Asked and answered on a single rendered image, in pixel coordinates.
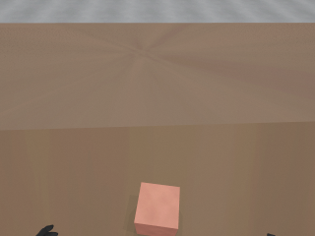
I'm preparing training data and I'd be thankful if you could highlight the carton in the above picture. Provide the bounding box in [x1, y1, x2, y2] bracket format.
[134, 182, 180, 236]

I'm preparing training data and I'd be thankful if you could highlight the left robot hand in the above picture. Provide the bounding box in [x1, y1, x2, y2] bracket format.
[36, 224, 58, 236]

